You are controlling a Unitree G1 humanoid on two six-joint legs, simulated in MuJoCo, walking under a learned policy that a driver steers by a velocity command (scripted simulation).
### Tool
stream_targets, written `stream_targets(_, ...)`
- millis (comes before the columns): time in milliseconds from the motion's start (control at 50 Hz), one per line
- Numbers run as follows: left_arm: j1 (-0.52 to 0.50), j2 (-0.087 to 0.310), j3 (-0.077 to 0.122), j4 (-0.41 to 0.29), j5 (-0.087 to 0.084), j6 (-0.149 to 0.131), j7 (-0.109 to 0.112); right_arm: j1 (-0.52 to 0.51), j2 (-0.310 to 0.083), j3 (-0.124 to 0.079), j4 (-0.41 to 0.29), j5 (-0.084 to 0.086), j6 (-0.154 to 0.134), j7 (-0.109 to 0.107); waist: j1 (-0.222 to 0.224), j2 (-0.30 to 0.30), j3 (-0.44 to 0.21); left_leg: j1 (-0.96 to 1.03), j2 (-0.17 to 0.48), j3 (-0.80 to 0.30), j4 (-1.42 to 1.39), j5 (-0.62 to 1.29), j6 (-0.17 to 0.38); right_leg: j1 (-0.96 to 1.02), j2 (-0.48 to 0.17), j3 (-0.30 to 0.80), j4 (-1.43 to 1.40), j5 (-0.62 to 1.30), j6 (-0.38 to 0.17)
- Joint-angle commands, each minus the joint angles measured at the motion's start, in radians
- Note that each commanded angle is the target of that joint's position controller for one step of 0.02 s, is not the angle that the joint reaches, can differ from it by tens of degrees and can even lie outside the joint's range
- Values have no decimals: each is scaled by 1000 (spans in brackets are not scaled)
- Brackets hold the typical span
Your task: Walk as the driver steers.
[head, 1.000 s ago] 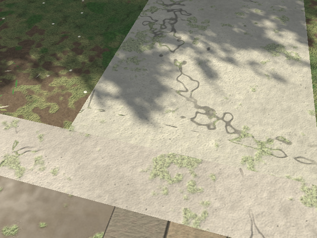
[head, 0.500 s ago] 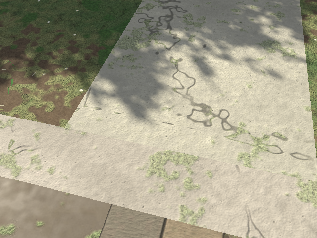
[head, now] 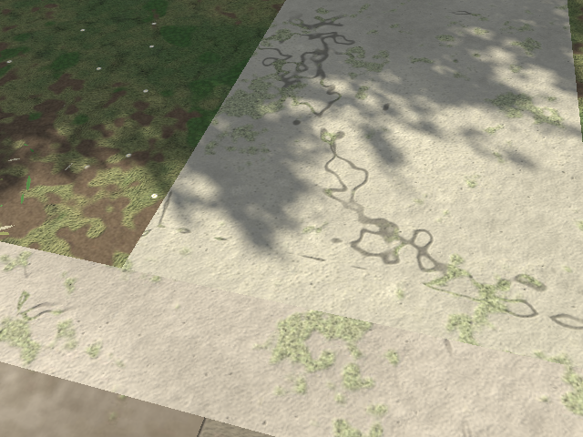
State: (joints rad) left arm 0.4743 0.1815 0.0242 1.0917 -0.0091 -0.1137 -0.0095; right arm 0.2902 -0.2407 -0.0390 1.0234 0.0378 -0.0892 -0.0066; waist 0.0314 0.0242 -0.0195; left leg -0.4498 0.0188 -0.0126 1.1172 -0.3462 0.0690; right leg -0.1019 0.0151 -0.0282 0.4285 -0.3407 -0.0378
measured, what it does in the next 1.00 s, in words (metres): walks ahead: left foot, then right foot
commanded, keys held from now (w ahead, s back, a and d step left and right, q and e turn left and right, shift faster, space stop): w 1.00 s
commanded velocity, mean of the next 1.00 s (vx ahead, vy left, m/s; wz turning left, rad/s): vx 0.47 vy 0.00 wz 0.00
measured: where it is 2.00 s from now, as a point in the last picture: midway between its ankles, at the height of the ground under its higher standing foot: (318, 248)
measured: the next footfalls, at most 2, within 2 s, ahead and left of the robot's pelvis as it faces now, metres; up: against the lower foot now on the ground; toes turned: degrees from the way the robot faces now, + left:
left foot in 0.30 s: +0.34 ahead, +0.14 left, +0.00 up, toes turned +2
right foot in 0.84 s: +0.66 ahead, -0.10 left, +0.00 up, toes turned -3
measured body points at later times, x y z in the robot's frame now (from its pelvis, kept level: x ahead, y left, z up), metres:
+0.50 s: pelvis +0.27 +0.06 +0.00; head +0.28 +0.06 +0.45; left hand +0.34 +0.32 -0.13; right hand +0.33 -0.21 -0.13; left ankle +0.30 +0.13 -0.74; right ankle +0.26 -0.10 -0.65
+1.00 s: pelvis +0.56 -0.02 +0.00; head +0.59 -0.03 +0.45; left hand +0.66 +0.24 -0.12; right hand +0.61 -0.29 -0.14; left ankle +0.50 +0.13 -0.65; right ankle +0.62 -0.10 -0.74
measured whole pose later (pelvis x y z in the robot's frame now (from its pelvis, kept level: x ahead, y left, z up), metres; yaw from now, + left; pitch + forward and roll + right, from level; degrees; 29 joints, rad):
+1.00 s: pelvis +0.56 -0.02 +0.00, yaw +0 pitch +1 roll +0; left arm 0.21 0.24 0.06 0.90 0.00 -0.10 -0.03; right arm 0.27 -0.27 -0.05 0.99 0.03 -0.10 0.00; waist 0.00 0.03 0.03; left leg -0.46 0.07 -0.02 1.17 -0.33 0.05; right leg -0.30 0.04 -0.07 0.42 -0.14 -0.07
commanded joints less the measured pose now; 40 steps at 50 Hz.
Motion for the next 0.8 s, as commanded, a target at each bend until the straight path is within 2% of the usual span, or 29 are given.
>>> stream_targets(20, 102, 75, 0, -13, 7, 11, 2, -135, -67, -22, -95, -8, -34, 21, 21, -130, 141, -394, 86, -3, -24, 119, 5, 212, -244, 266, -272, 321, -119)
stream_targets(40, 119, 78, -1, -13, 10, 19, 8, -151, -43, -18, -100, -9, -29, 28, 23, -128, 132, -382, 82, 19, -66, 144, -8, 209, -229, 223, -274, 377, -119)
stream_targets(80, 108, 108, 1, -31, 15, 28, 24, -241, -4, -3, -137, -12, -20, 34, 28, -109, 150, -337, 67, 46, -219, 210, -33, 140, -212, 166, -298, 398, -125)
stream_targets(120, 95, 145, 7, -49, 15, 30, 35, -348, 11, 10, -180, -11, -18, 38, 42, -113, 171, -231, 32, 75, -396, 292, -48, 43, -195, 127, -333, 368, -128)
stream_targets(160, 115, 174, 18, -45, 4, 26, 39, -397, -12, 11, -205, -6, -15, 43, 42, -139, 183, -160, 16, 83, -476, 331, -44, 23, -219, 121, -361, 358, -137)
stream_targets(200, 112, 177, 27, -41, -9, 24, 40, -422, -42, 7, -226, -3, -15, 49, 23, -137, 194, -146, 17, 61, -539, 346, -19, 79, -250, 112, -348, 409, -128)
stream_targets(220, 103, 180, 31, -42, -10, 26, 39, -417, -60, 1, -231, -4, -18, 51, 6, -134, 181, -125, 11, 58, -562, 338, -3, 119, -262, 102, -319, 486, -117)
stream_targets(240, 89, 189, 36, -46, -7, 29, 39, -386, -83, -9, -229, -5, -21, 52, -24, -143, 145, -69, -6, 63, -572, 321, 14, 158, -269, 89, -259, 647, -104)
stream_targets(260, 75, 200, 41, -51, -1, 36, 38, -316, -110, -24, -214, -5, -22, 50, -66, -162, 82, 32, -35, 81, -562, 299, 33, 183, -269, 71, -161, 848, -90)
stream_targets(280, 58, 196, 41, -59, 7, 46, 37, -164, -146, -48, -168, -2, -20, 45, -141, -166, -14, 215, -67, 98, -557, 287, 59, 163, -239, 41, 15, 989, -69)
stream_targets(300, 38, 190, 35, -77, 14, 49, 33, 6, -188, -70, -119, 0, -13, 36, -218, -154, -113, 475, -17, 39, -549, 277, 94, 14, -200, 25, 242, 913, -38)
stream_targets(320, 132, 74, 4, -100, 24, 37, 20, 164, -290, -94, -91, -29, -6, 27, -192, 77, -292, 862, 262, -387, -588, 99, 237, -347, -56, 1, 655, 446, 18)
stream_targets(340, 150, 21, -13, -87, -2, 7, 12, 169, -247, -76, -79, -30, -3, 33, -169, 221, -402, 911, 395, -794, -824, -58, 315, -506, 53, 126, 906, -194, 27)
stream_targets(360, 45, 115, 14, -123, -34, -17, 9, 56, -179, -55, -87, -21, -10, 38, -149, 166, -214, 757, 346, -701, -867, -97, 252, -609, -14, 170, 991, -164, -3)
stream_targets(380, -51, 152, 22, -153, -49, -27, 12, -43, -131, -41, -110, -21, -15, 38, -118, 91, -90, 583, 314, -530, -880, -16, 212, -617, -69, 136, 973, -77, -22)
stream_targets(400, -91, 152, 29, -158, -40, -25, 21, -117, -101, -30, -119, -29, -23, 44, -76, 7, -20, 416, 274, -399, -908, 114, 186, -565, -117, 117, 906, 3, -23)
stream_targets(420, -82, 148, 40, -154, -25, -12, 29, -152, -72, -22, -119, -39, -30, 48, -36, 13, -1, 315, 229, -299, -933, 181, 163, -494, -152, 117, 842, 50, -24)
stream_targets(440, -53, 121, 40, -149, -19, 4, 31, -155, -63, -19, -110, -43, -31, 51, -10, 38, 8, 251, 203, -246, -960, 196, 159, -439, -165, 118, 808, 66, -22)
stream_targets(460, -40, 101, 40, -146, -17, 17, 33, -138, -63, -19, -97, -41, -33, 50, 0, 44, 20, 213, 191, -212, -982, 215, 166, -420, -170, 108, 779, 67, -19)
stream_targets(500, -89, 107, 46, -172, -10, 30, 36, -101, -91, -22, -75, -39, -37, 39, 7, 40, 61, 175, 184, -163, -1021, 250, 183, -463, -181, 92, 710, 114, -1)
stream_targets(560, -242, 125, 52, -228, 3, 26, 34, -37, -126, -27, -57, -39, -32, 15, -24, 16, 95, 227, 184, -133, -1040, 292, 183, -585, -189, 83, 524, 276, 29)
stream_targets(640, -409, 98, 38, -272, -2, 14, 14, 43, -149, -28, -43, -27, -22, 0, -77, 13, 102, 275, 149, -57, -1036, 326, 142, -534, -135, 28, 244, 458, 33)
stream_targets(720, -522, 106, 30, -316, -13, 9, -11, 131, -158, -33, -10, -17, -4, -3, -112, 11, 123, 429, 202, -63, -982, 331, 135, -566, -112, 31, 129, 422, 21)
stream_targets(760, -537, 124, 33, -335, -14, 3, -23, 141, -167, -39, -3, -16, 8, -6, -99, 19, 117, 508, 238, -75, -932, 389, 121, -567, -103, 34, 94, 348, -4)
stream_targets(780, -516, 138, 37, -335, -15, 1, -27, 134, -174, -43, -4, -16, 14, -7, -80, 30, 101, 532, 247, -75, -899, 454, 111, -527, -91, 27, 81, 308, -17)
stream_targets(800, -464, 161, 47, -326, -15, -1, -28, 115, -182, -46, -9, -18, 20, -7, -46, 48, 65, 540, 242, -64, -834, 604, 98, -439, -65, 5, 72, 273, -34)
Velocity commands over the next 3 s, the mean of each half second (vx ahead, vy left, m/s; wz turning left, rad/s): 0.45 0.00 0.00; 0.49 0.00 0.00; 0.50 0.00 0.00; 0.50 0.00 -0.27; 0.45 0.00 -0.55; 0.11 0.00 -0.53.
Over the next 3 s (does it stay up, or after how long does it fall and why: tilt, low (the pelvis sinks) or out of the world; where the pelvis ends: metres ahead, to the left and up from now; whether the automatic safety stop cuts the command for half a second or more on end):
stays up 1.47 -0.11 0.00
